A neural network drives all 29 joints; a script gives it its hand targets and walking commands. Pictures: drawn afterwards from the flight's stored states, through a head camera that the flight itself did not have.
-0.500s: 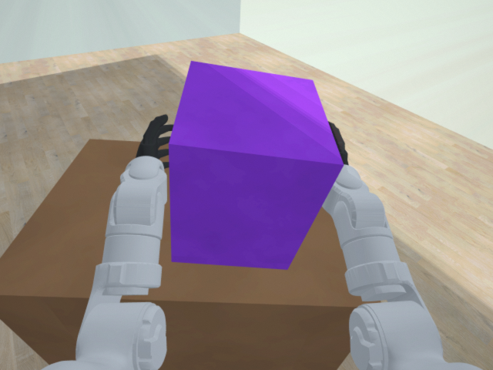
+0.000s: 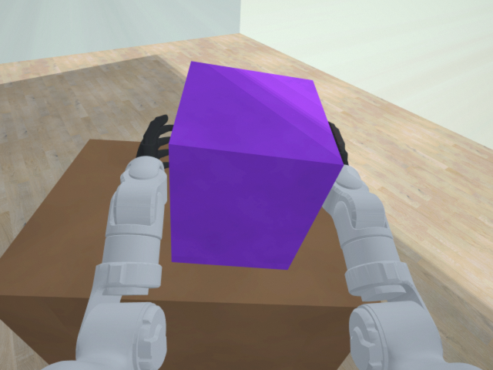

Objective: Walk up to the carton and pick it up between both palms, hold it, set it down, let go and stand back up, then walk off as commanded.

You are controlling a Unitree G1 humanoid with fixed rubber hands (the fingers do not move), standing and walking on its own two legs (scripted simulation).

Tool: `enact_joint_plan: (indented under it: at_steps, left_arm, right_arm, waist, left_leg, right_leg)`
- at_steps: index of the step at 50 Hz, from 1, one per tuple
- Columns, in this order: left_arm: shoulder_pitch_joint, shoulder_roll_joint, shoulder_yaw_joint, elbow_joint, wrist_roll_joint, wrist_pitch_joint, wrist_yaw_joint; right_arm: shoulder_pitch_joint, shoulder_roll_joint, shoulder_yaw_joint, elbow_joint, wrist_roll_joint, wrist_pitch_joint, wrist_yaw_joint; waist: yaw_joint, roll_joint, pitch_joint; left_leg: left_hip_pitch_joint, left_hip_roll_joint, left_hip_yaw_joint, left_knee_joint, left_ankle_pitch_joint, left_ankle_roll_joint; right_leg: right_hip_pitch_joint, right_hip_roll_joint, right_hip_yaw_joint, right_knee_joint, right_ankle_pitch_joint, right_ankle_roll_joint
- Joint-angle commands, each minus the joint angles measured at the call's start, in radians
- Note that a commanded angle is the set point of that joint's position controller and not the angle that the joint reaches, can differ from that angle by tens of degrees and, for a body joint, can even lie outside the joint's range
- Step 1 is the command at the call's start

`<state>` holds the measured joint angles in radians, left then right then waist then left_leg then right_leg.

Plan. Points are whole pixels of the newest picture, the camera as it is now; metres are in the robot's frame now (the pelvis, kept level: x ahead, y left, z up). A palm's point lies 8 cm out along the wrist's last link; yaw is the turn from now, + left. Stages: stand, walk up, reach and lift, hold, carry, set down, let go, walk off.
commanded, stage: hold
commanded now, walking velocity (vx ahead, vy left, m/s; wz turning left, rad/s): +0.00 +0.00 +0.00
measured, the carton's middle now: (242, 171) +0.38 +0.03 +0.17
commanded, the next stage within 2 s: none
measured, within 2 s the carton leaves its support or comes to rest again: neither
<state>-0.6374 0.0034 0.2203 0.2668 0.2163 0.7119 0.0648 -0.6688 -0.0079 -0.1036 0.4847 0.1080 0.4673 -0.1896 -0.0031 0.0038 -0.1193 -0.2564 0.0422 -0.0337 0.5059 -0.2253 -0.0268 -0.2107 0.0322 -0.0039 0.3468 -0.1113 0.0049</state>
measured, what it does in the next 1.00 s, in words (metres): stands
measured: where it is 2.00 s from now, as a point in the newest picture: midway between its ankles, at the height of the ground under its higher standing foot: outside the picture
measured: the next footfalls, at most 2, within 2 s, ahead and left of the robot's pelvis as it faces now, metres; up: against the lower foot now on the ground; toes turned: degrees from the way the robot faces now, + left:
none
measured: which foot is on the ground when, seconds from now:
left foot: down 0.00-1.00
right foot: down 0.00-1.00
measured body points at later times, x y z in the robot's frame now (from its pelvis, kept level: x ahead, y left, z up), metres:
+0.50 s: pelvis +0.00 +0.00 +0.00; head -0.06 +0.02 +0.45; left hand +0.37 +0.17 +0.19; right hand +0.39 -0.12 +0.19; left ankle +0.03 +0.12 -0.74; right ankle +0.05 -0.13 -0.74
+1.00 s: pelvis +0.00 +0.00 +0.00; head -0.06 +0.02 +0.45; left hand +0.37 +0.17 +0.19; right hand +0.39 -0.12 +0.19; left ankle +0.03 +0.12 -0.74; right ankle +0.05 -0.13 -0.74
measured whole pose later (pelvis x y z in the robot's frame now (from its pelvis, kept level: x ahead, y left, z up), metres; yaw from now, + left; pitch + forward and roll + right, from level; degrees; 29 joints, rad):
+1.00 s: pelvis +0.00 +0.00 +0.00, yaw +0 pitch -2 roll -2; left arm -0.64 0.00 0.22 0.27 0.22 0.71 0.06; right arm -0.67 -0.01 -0.10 0.48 0.11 0.47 -0.19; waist 0.00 0.00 -0.12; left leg -0.25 0.04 -0.03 0.51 -0.22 -0.03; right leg -0.21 0.03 0.00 0.35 -0.11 0.01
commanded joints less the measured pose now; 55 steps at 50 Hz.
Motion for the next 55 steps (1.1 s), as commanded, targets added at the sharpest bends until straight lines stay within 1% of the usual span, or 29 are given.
enact_joint_plan:
  at_steps: [1,3,5,6,10,11,12,14,15,20,21,22,24,25,26,28,29,30,32,34,35,37,38,39,41,43,45,52,55]
  left_arm:
    - [-0.783,-0.681,-0.523,-0.272,-0.197,-0.120,-0.187]
    - [-0.796,-0.674,-0.513,-0.271,-0.196,-0.123,-0.186]
    - [-0.785,-0.683,-0.524,-0.264,-0.203,-0.123,-0.186]
    - [-0.791,-0.672,-0.506,-0.246,-0.192,-0.121,-0.187]
    - [-0.787,-0.668,-0.494,-0.217,-0.186,-0.116,-0.192]
    - [-0.798,-0.674,-0.502,-0.246,-0.193,-0.122,-0.191]
    - [-0.800,-0.682,-0.511,-0.251,-0.194,-0.121,-0.189]
    - [-0.792,-0.672,-0.502,-0.245,-0.191,-0.121,-0.189]
    - [-0.799,-0.672,-0.504,-0.269,-0.192,-0.124,-0.188]
    - [-0.786,-0.677,-0.508,-0.248,-0.191,-0.120,-0.187]
    - [-0.776,-0.675,-0.503,-0.232,-0.189,-0.117,-0.188]
    - [-0.801,-0.671,-0.498,-0.254,-0.188,-0.122,-0.190]
    - [-0.782,-0.672,-0.499,-0.241,-0.187,-0.118,-0.191]
    - [-0.795,-0.672,-0.507,-0.266,-0.194,-0.122,-0.189]
    - [-0.780,-0.674,-0.503,-0.253,-0.185,-0.119,-0.189]
    - [-0.793,-0.672,-0.502,-0.253,-0.189,-0.121,-0.191]
    - [-0.799,-0.671,-0.508,-0.267,-0.194,-0.122,-0.190]
    - [-0.788,-0.677,-0.510,-0.245,-0.190,-0.120,-0.190]
    - [-0.790,-0.681,-0.517,-0.261,-0.196,-0.120,-0.190]
    - [-0.795,-0.678,-0.512,-0.264,-0.189,-0.120,-0.188]
    - [-0.779,-0.672,-0.500,-0.239,-0.186,-0.116,-0.188]
    - [-0.786,-0.674,-0.503,-0.250,-0.186,-0.117,-0.190]
    - [-0.787,-0.676,-0.512,-0.249,-0.190,-0.118,-0.190]
    - [-0.784,-0.675,-0.511,-0.246,-0.195,-0.119,-0.190]
    - [-0.793,-0.677,-0.515,-0.263,-0.198,-0.123,-0.188]
    - [-0.772,-0.672,-0.501,-0.241,-0.185,-0.116,-0.189]
    - [-0.794,-0.670,-0.510,-0.275,-0.193,-0.120,-0.189]
    - [-0.774,-0.676,-0.499,-0.233,-0.181,-0.112,-0.194]
    - [-0.808,-0.680,-0.515,-0.270,-0.193,-0.121,-0.189]
  right_arm:
    - [-0.838,0.603,0.398,-0.333,0.148,-0.087,0.102]
    - [-0.839,0.613,0.400,-0.323,0.145,-0.084,0.104]
    - [-0.846,0.601,0.400,-0.336,0.143,-0.087,0.103]
    - [-0.851,0.598,0.393,-0.309,0.141,-0.083,0.104]
    - [-0.853,0.598,0.374,-0.291,0.132,-0.085,0.107]
    - [-0.857,0.611,0.389,-0.316,0.139,-0.090,0.108]
    - [-0.853,0.603,0.380,-0.317,0.137,-0.090,0.107]
    - [-0.853,0.611,0.391,-0.314,0.138,-0.089,0.106]
    - [-0.834,0.612,0.394,-0.303,0.141,-0.086,0.106]
    - [-0.855,0.606,0.395,-0.320,0.140,-0.087,0.105]
    - [-0.838,0.599,0.389,-0.298,0.140,-0.082,0.106]
    - [-0.840,0.607,0.387,-0.302,0.139,-0.085,0.105]
    - [-0.853,0.603,0.391,-0.318,0.138,-0.088,0.106]
    - [-0.849,0.605,0.395,-0.325,0.141,-0.090,0.106]
    - [-0.837,0.595,0.386,-0.307,0.142,-0.085,0.105]
    - [-0.851,0.609,0.395,-0.314,0.140,-0.087,0.106]
    - [-0.839,0.605,0.385,-0.309,0.139,-0.087,0.105]
    - [-0.847,0.602,0.394,-0.318,0.142,-0.086,0.104]
    - [-0.843,0.597,0.390,-0.317,0.140,-0.085,0.104]
    - [-0.838,0.593,0.387,-0.312,0.143,-0.085,0.105]
    - [-0.842,0.594,0.391,-0.302,0.143,-0.082,0.105]
    - [-0.846,0.598,0.389,-0.316,0.144,-0.085,0.105]
    - [-0.836,0.597,0.382,-0.303,0.134,-0.084,0.104]
    - [-0.857,0.598,0.388,-0.327,0.138,-0.086,0.104]
    - [-0.856,0.609,0.401,-0.332,0.148,-0.087,0.104]
    - [-0.842,0.601,0.396,-0.316,0.145,-0.083,0.100]
    - [-0.831,0.605,0.399,-0.317,0.147,-0.081,0.101]
    - [-0.843,0.596,0.384,-0.304,0.138,-0.083,0.104]
    - [-0.854,0.608,0.392,-0.320,0.142,-0.087,0.104]
  waist:
    - [-0.144,0.039,-0.426]
    - [-0.138,0.030,-0.408]
    - [-0.142,0.028,-0.423]
    - [-0.135,0.027,-0.393]
    - [-0.139,0.030,-0.377]
    - [-0.134,0.023,-0.400]
    - [-0.145,0.035,-0.406]
    - [-0.136,0.025,-0.406]
    - [-0.136,0.024,-0.410]
    - [-0.138,0.034,-0.407]
    - [-0.141,0.027,-0.387]
    - [-0.134,0.026,-0.395]
    - [-0.134,0.019,-0.395]
    - [-0.136,0.025,-0.412]
    - [-0.142,0.032,-0.406]
    - [-0.137,0.017,-0.397]
    - [-0.143,0.032,-0.407]
    - [-0.139,0.031,-0.401]
    - [-0.146,0.033,-0.413]
    - [-0.143,0.044,-0.412]
    - [-0.138,0.030,-0.381]
    - [-0.138,0.033,-0.401]
    - [-0.146,0.036,-0.396]
    - [-0.142,0.029,-0.403]
    - [-0.137,0.024,-0.412]
    - [-0.138,0.027,-0.390]
    - [-0.139,0.030,-0.415]
    - [-0.138,0.030,-0.384]
    - [-0.139,0.038,-0.410]
  left_leg:
    - [0.184,-0.090,0.006,-0.183,0.212,-0.025]
    - [0.173,-0.093,0.008,-0.187,0.205,-0.020]
    - [0.178,-0.089,0.007,-0.185,0.202,-0.023]
    - [0.171,-0.089,0.005,-0.194,0.179,-0.017]
    - [0.156,-0.091,0.008,-0.199,0.149,-0.013]
    - [0.163,-0.090,0.007,-0.194,0.170,-0.014]
    - [0.170,-0.087,0.006,-0.190,0.181,-0.022]
    - [0.169,-0.092,0.009,-0.190,0.182,-0.015]
    - [0.174,-0.091,0.008,-0.190,0.194,-0.018]
    - [0.171,-0.091,0.008,-0.189,0.187,-0.015]
    - [0.166,-0.089,0.008,-0.195,0.177,-0.018]
    - [0.162,-0.091,0.006,-0.192,0.182,-0.016]
    - [0.170,-0.091,0.009,-0.192,0.184,-0.015]
    - [0.173,-0.090,0.008,-0.190,0.194,-0.016]
    - [0.175,-0.087,0.006,-0.188,0.196,-0.021]
    - [0.170,-0.089,0.006,-0.192,0.192,-0.016]
    - [0.172,-0.091,0.008,-0.187,0.201,-0.020]
    - [0.167,-0.093,0.007,-0.188,0.195,-0.019]
    - [0.178,-0.087,0.006,-0.188,0.202,-0.023]
    - [0.178,-0.088,0.004,-0.186,0.205,-0.025]
    - [0.171,-0.089,0.008,-0.193,0.184,-0.020]
    - [0.166,-0.091,0.008,-0.190,0.190,-0.021]
    - [0.180,-0.088,0.009,-0.190,0.190,-0.022]
    - [0.173,-0.090,0.009,-0.190,0.187,-0.018]
    - [0.171,-0.090,0.005,-0.186,0.195,-0.018]
    - [0.166,-0.092,0.007,-0.189,0.199,-0.019]
    - [0.176,-0.091,0.008,-0.187,0.203,-0.020]
    - [0.165,-0.091,0.009,-0.191,0.180,-0.018]
    - [0.173,-0.090,0.008,-0.189,0.190,-0.019]
  right_leg:
    - [0.383,0.022,-0.028,-0.030,0.181,0.009]
    - [0.381,0.021,-0.027,-0.033,0.171,0.011]
    - [0.378,0.023,-0.030,-0.031,0.171,0.010]
    - [0.367,0.021,-0.028,-0.039,0.142,0.009]
    - [0.361,0.016,-0.025,-0.041,0.124,0.009]
    - [0.369,0.019,-0.028,-0.035,0.137,0.008]
    - [0.366,0.021,-0.029,-0.033,0.141,0.007]
    - [0.375,0.020,-0.028,-0.036,0.155,0.010]
    - [0.376,0.022,-0.029,-0.032,0.164,0.010]
    - [0.375,0.018,-0.026,-0.034,0.160,0.010]
    - [0.375,0.021,-0.026,-0.038,0.149,0.009]
    - [0.374,0.021,-0.027,-0.035,0.150,0.009]
    - [0.374,0.020,-0.029,-0.036,0.150,0.010]
    - [0.375,0.021,-0.028,-0.033,0.158,0.011]
    - [0.377,0.022,-0.026,-0.032,0.163,0.008]
    - [0.376,0.022,-0.030,-0.034,0.156,0.011]
    - [0.381,0.021,-0.027,-0.032,0.168,0.009]
    - [0.381,0.021,-0.028,-0.032,0.164,0.009]
    - [0.380,0.023,-0.030,-0.032,0.169,0.008]
    - [0.377,0.024,-0.029,-0.033,0.162,0.006]
    - [0.369,0.023,-0.028,-0.038,0.143,0.008]
    - [0.382,0.020,-0.026,-0.034,0.157,0.008]
    - [0.371,0.020,-0.028,-0.036,0.155,0.007]
    - [0.370,0.020,-0.026,-0.037,0.155,0.009]
    - [0.376,0.022,-0.025,-0.033,0.163,0.011]
    - [0.387,0.020,-0.024,-0.035,0.173,0.011]
    - [0.390,0.022,-0.026,-0.031,0.174,0.011]
    - [0.380,0.021,-0.027,-0.037,0.148,0.009]
    - [0.374,0.021,-0.028,-0.033,0.154,0.009]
